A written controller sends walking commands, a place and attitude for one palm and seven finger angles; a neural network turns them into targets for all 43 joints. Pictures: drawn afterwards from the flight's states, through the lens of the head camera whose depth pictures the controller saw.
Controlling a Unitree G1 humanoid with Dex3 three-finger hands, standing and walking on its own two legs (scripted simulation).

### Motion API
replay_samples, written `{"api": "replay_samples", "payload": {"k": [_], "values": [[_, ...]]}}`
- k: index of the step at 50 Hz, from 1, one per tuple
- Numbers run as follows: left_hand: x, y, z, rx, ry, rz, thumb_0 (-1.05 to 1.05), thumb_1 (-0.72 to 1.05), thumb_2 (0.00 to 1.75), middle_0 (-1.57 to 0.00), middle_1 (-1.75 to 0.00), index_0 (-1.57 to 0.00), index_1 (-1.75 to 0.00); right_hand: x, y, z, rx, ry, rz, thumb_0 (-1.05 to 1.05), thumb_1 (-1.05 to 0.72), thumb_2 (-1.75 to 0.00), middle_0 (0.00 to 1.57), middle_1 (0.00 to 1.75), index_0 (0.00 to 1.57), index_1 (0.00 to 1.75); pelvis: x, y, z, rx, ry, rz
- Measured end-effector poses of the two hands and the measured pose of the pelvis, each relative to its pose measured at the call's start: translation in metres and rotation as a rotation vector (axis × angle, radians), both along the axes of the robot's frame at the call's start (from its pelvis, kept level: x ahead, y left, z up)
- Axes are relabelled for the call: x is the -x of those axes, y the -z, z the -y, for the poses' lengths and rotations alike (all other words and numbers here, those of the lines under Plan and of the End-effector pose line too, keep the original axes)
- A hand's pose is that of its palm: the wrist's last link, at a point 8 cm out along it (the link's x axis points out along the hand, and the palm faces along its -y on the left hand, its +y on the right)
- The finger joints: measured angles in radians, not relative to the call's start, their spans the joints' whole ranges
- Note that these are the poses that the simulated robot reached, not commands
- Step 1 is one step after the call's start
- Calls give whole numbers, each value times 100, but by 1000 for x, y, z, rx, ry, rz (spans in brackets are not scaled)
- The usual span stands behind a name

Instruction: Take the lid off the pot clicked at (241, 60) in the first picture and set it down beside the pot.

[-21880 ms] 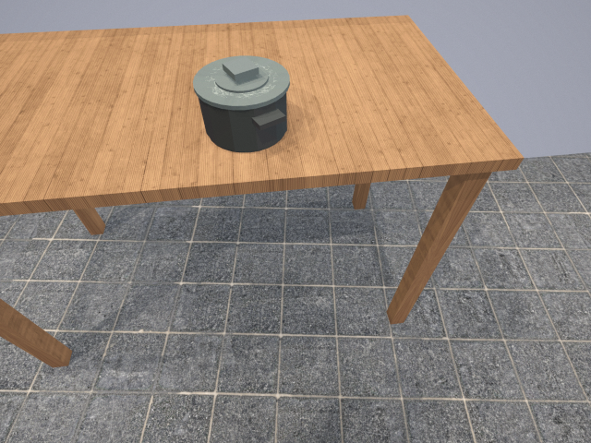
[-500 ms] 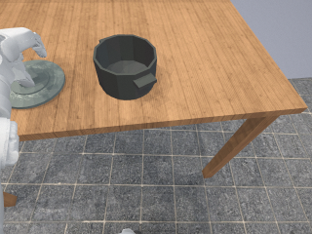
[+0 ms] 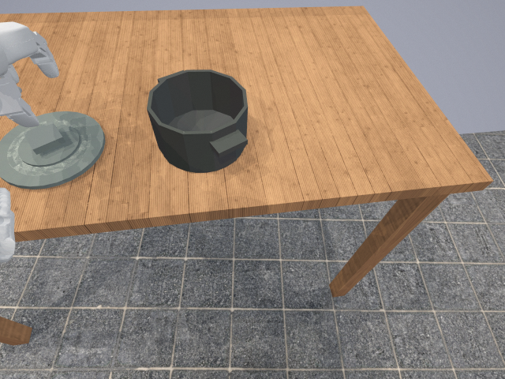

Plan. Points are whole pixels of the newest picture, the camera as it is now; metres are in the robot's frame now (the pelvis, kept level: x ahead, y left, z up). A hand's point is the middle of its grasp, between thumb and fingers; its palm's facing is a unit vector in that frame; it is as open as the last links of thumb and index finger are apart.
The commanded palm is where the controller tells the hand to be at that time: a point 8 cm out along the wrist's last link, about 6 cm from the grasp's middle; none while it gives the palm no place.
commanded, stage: raise the empty hand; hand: left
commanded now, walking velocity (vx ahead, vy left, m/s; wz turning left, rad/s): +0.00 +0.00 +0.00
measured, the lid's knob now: (44, 137) +0.50 +0.32 +0.08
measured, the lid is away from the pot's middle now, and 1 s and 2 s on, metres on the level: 0.26 0.26 0.26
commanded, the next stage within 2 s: draw the hand back to the body in 0.54 s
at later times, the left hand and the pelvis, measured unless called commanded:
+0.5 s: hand out of the picture +0.48 +0.31 +0.23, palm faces -0.31 -0.10 -0.94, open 11.0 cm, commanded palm +0.50 +0.30 +0.30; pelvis +0.00 +0.01 +0.00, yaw +0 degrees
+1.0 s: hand out of the picture +0.45 +0.30 +0.23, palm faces -0.25 -0.08 -0.97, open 11.1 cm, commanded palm +0.42 +0.30 +0.29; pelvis -0.01 +0.02 +0.01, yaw +1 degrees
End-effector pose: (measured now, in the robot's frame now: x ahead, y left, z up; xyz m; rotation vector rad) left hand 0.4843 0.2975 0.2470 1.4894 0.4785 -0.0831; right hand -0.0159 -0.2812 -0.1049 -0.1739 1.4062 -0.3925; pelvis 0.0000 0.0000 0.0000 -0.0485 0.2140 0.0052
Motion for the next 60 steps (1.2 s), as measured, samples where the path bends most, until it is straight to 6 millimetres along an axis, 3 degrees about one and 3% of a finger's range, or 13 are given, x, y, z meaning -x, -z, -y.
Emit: {"api": "replay_samples", "payload": {"k": [14, 27, 40, 46, 57, 60], "values": [[2, -27, -3, -1, -26, 20, 0, -8, 81, -44, -71, -44, -72, -16, -3, 0, -2, -19, 44, 1, -91, -90, 20, 30, 20, 30, -1, -3, -2, -3, -1, 15], [3, -49, -12, -4, -51, 33, 0, -8, 81, -44, -71, -44, -72, -10, -5, -6, -5, -23, 23, 1, -91, -90, 20, 30, 20, 30, 0, -5, -7, -3, -8, 20], [5, -50, -8, -7, -6, 67, 0, -8, 81, -44, -71, -44, -72, -7, -5, -12, -20, -19, 29, 1, -91, -90, 20, 30, 20, 30, 1, -5, -13, -4, -4, 24], [20, -48, -6, -14, 7, 100, 0, -8, 81, -44, -71, -44, -72, -26, -2, -18, -51, -39, 96, 1, -91, -90, 20, 30, 20, 30, 4, -5, -15, -6, -3, 45], [66, -42, -7, -20, 17, 116, 0, -8, 81, -44, -71, -44, -72, -83, -4, -33, -87, -153, 244, 1, -91, -90, 20, 30, 20, 30, 18, -7, -16, -9, -30, 96], [77, -43, -1, 449, 91, 374, 0, -8, 81, -44, -71, -44, -72, -97, -11, -41, -80, -224, 307, 1, -91, -90, 20, 30, 20, 30, 22, -10, -15, -12, -23, 135]]}}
